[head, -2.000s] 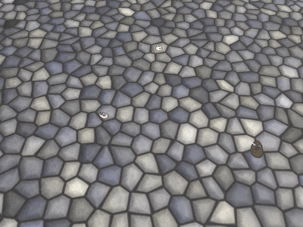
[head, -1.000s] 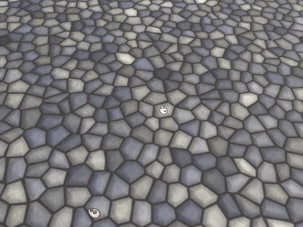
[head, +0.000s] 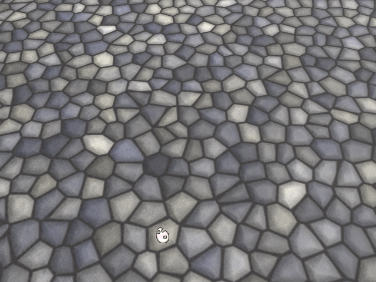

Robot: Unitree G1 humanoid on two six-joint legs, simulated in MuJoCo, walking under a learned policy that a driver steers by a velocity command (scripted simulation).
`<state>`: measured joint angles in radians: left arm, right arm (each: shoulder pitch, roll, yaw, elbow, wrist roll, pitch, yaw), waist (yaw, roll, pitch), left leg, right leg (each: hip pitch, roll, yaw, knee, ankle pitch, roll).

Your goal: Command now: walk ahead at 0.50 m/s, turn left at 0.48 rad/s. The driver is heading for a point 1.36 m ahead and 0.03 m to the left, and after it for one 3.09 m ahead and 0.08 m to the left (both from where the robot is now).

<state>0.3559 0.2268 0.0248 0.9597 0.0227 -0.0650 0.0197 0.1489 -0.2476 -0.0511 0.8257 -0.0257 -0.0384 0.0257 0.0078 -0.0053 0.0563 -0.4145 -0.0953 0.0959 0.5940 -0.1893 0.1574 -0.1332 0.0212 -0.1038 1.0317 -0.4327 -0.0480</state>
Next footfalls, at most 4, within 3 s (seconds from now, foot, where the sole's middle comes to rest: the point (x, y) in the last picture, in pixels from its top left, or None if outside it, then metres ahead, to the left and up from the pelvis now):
0.42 right None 0.40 -0.07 -0.76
0.84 left None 0.29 0.09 -0.76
1.24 right None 0.25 -0.13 -0.76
1.82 left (171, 252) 0.56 0.10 -0.76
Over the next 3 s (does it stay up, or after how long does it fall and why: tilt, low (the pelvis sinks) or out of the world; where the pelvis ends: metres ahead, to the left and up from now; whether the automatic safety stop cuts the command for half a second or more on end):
stays up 0.95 0.12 0.01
